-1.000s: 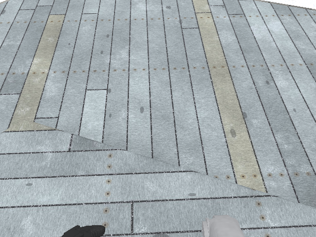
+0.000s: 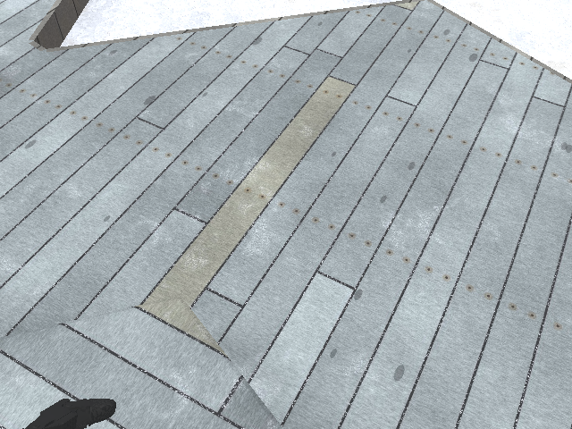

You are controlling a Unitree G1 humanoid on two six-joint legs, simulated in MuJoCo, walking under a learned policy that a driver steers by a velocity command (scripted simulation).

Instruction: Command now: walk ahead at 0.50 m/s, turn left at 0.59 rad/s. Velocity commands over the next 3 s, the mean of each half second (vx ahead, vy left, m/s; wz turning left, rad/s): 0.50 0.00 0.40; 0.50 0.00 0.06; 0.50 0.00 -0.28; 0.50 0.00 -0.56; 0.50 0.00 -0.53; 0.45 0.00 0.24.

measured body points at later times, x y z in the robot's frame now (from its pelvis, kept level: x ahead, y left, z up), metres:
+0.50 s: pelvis +0.29 -0.11 -0.14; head +0.30 -0.12 +0.31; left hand +0.31 +0.18 -0.26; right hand +0.42 -0.34 -0.27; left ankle +0.14 +0.01 -0.58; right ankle +0.33 -0.21 -0.87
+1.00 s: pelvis +0.55 +0.00 -0.13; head +0.57 +0.01 +0.32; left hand +0.47 +0.24 -0.27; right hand +0.80 -0.15 -0.18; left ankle +0.58 +0.13 -0.74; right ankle +0.39 -0.21 -0.75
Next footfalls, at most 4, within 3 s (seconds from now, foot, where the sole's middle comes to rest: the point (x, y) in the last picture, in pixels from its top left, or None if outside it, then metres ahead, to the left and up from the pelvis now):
0.20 right None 0.31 -0.18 -0.80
0.38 right None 0.37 -0.20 -0.91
0.90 left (219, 367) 0.61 0.15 -0.78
1.38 right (281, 273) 0.96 -0.02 -0.91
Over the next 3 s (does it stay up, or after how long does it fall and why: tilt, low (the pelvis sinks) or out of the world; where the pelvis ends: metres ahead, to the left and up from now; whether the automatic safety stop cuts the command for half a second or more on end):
stays up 1.64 -0.15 -0.14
